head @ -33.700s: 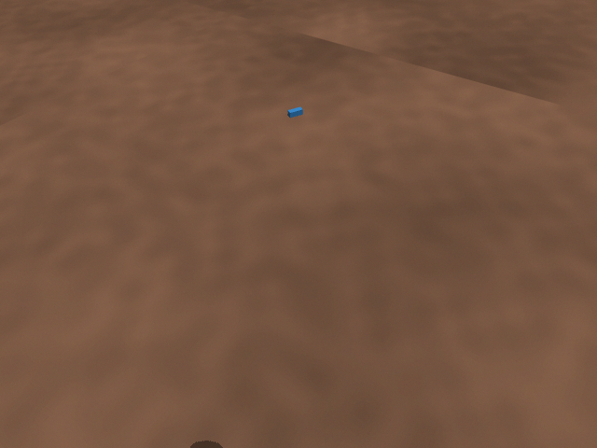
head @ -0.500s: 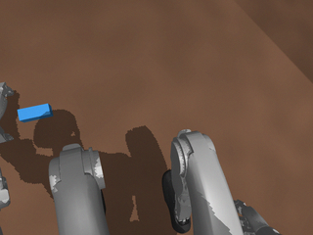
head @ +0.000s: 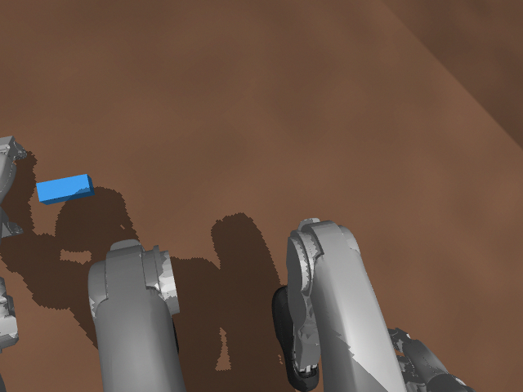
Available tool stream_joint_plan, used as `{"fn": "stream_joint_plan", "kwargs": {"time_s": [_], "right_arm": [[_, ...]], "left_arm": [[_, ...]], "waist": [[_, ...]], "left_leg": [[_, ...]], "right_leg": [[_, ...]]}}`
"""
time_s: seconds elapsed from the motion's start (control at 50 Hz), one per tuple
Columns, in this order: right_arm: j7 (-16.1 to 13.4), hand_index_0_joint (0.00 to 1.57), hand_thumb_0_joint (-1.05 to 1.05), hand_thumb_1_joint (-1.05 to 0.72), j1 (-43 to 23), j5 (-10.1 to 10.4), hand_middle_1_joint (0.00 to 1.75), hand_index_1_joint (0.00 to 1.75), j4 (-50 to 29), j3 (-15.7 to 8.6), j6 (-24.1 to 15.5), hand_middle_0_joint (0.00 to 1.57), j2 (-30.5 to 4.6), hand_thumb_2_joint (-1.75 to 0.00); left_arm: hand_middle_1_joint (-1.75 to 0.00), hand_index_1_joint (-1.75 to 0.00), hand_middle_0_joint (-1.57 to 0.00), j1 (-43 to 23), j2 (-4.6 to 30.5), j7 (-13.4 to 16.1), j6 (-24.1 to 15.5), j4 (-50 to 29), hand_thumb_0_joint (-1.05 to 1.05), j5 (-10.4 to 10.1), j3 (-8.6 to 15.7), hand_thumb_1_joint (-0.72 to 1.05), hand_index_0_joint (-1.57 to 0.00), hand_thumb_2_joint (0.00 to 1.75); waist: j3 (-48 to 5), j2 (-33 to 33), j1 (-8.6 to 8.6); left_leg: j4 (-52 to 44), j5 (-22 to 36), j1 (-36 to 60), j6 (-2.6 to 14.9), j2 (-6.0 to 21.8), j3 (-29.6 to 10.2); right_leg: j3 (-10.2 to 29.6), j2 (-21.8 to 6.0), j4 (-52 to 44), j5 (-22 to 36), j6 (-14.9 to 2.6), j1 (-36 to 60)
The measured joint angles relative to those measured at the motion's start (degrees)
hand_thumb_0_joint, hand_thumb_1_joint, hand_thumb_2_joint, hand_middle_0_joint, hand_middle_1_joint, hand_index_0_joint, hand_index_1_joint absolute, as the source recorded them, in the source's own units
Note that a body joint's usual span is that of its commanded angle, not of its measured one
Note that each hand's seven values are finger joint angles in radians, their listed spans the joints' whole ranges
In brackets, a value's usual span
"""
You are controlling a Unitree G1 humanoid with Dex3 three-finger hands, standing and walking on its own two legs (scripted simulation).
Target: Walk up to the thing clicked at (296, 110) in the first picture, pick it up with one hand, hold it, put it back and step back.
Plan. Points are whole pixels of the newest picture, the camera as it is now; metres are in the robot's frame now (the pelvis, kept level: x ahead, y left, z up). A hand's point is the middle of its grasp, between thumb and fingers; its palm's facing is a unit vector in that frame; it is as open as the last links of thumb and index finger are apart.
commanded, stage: rise first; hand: left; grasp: from above
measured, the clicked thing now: (66, 189) +0.43 +0.33 -0.29
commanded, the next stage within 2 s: approach in 0.28 s
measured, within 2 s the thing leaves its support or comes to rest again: neither
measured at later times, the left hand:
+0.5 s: hand (5, 197) +0.39 +0.37 -0.17, palm faces -0.45 -0.12 -0.88, open 12.7 cm
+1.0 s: hand (55, 168) +0.44 +0.31 -0.17, palm faces -0.43 -0.11 -0.90, open 12.8 cm
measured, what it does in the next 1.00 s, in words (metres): stands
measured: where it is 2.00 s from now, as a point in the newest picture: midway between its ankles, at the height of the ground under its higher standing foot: (233, 366)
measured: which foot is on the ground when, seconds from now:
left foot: down 0.00-1.00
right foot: down 0.00-1.00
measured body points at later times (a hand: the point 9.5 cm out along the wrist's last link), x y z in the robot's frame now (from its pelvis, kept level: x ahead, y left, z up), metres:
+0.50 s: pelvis +0.00 +0.00 +0.00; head +0.22 +0.10 +0.38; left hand +0.41 +0.37 -0.12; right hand +0.09 -0.27 -0.10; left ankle +0.07 +0.14 -0.28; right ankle +0.09 -0.13 -0.27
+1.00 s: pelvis -0.01 +0.00 +0.01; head +0.23 +0.07 +0.38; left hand +0.46 +0.31 -0.12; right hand +0.05 -0.27 -0.10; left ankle +0.07 +0.14 -0.28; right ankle +0.09 -0.13 -0.28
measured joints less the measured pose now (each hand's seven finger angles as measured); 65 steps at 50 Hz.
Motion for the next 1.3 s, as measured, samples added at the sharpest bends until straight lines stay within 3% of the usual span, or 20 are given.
{"fn": "stream_joint_plan", "kwargs": {"time_s": [0.44, 0.54, 0.68, 0.8, 0.9, 1.0, 1.12, 1.22, 1.3], "right_arm": [[-0.19, 0.2, 0.0, -0.9, 1.34, 0.71, 0.3, 0.3, -0.18, 0.39, -0.11, 0.21, -0.13, -0.9], [-0.28, 0.2, 0.0, -0.9, 1.65, 0.57, 0.3, 0.3, -0.02, 0.74, -0.41, 0.21, -0.12, -0.89], [-0.4, 0.2, 0.0, -0.9, 2.34, 0.75, 0.3, 0.3, -0.43, 1.16, -1.66, 0.21, 0.04, -0.89], [0.01, 0.2, 0.0, -0.9, 3.24, 0.78, 0.3, 0.3, -1.86, 2.21, -2.11, 0.2, -0.23, -0.89], [0.35, 0.2, 0.0, -0.9, 4.22, 1.2, 0.3, 0.3, -2.51, 3.06, -2.16, 0.2, -0.77, -0.89], [0.37, 0.2, 0.0, -0.9, 4.9, 1.95, 0.3, 0.3, -2.46, 3.36, -1.99, 0.21, -1.07, -0.89], [-0.16, 0.2, 0.0, -0.9, 4.83, 2.21, 0.3, 0.3, -2.19, 2.94, -1.84, 0.21, -1.06, -0.89], [-0.43, 0.2, 0.0, -0.9, 4.2, 2.1, 0.3, 0.3, -1.63, 1.9, -1.59, 0.21, -0.73, -0.89], [-0.51, 0.2, 0.0, -0.9, 2.89, 1.91, 0.3, 0.3, -1.92, 1.96, -1.41, 0.21, -0.73, -0.89]], "left_arm": [[-0.78, -0.79, -0.33, -0.53, -0.04, -1.2, -0.13, 0.29, 0.0, -0.22, -0.7, -0.29, -0.32, 0.8], [-0.79, -0.8, -0.32, -2.15, -0.23, -0.7, -0.41, 0.72, 0.0, 0.16, -3.12, -0.3, -0.31, 0.81], [-0.81, -0.82, -0.3, -6.12, -3.2, 1.85, 1.91, 1.92, 0.0, 0.79, -7.03, -0.32, -0.3, 0.82], [-0.82, -0.83, -0.29, -8.7, -5.68, 4.56, 6.24, 6.07, 0.0, 1.06, -5.43, -0.33, -0.29, 0.83], [-0.8, -0.81, -0.3, -8.3, -6.05, 4.31, 9.06, 6.54, 0.0, -0.5, -3.32, -0.32, -0.3, 0.82], [-0.77, -0.79, -0.32, -6.2, -4.64, 1.69, 9.57, 4.87, 0.0, -3.02, -2.28, -0.31, -0.31, 0.81], [-0.76, -0.78, -0.32, -3.97, -1.0, -3.08, 6.67, 1.25, 0.0, -4.95, -2.09, -0.3, -0.32, 0.8], [-0.78, -0.79, -0.31, -4.4, 0.69, -5.33, 3.71, -0.19, 0.0, -5.13, -5.25, -0.32, -0.31, 0.8], [-0.79, -0.8, -0.29, -4.61, 0.74, -4.84, 0.9, 0.03, 0.0, -3.93, -6.41, -0.33, -0.29, 0.81]], "waist": [[0.29, 0.4, -0.42], [0.21, -0.06, -0.72], [-0.4, -0.01, -2.64], [-0.97, 1.2, -5.26], [-0.48, 2.18, -6.26], [0.65, 2.39, -5.74], [2.06, 1.73, -3.66], [2.03, 0.97, -1.68], [2.18, 0.28, -1.18]], "left_leg": [[-0.72, 0.69, 0.35, -0.04, -0.02, 0.22], [-0.7, 0.89, 0.21, -0.14, -0.1, 0.24], [-1.08, 1.11, -0.07, -0.21, -0.11, 0.2], [-1.76, 1.08, -0.17, -0.13, 0.4, 0.12], [-2.05, 1.02, -0.03, -0.02, 0.96, 0.25], [-1.9, 0.91, 0.41, 0.09, 1.2, 0.59], [-1.33, 0.94, 0.45, -0.15, 0.67, 0.65], [-1.15, 0.64, 0.31, -0.49, -0.04, 0.52], [-0.99, 0.07, 0.66, -0.46, -0.28, -0.02]], "right_leg": [[0.12, -0.04, -0.54, 0.74, -0.03, 0.1], [0.15, -0.07, -0.41, 0.91, -0.01, -0.1], [0.05, -0.09, -0.84, 1.19, -0.28, -0.39], [-0.08, 0.29, -1.71, 1.75, -0.34, -0.88], [0.08, 0.75, -1.98, 2.25, -0.12, -1.32], [0.43, 0.94, -1.55, 2.34, -0.1, -1.37], [0.53, 0.56, -0.71, 1.85, -0.18, -1.09], [0.38, -0.06, -0.49, 0.82, -0.32, -0.56], [-0.12, -0.2, -0.8, 0.16, -0.18, 0.36]]}}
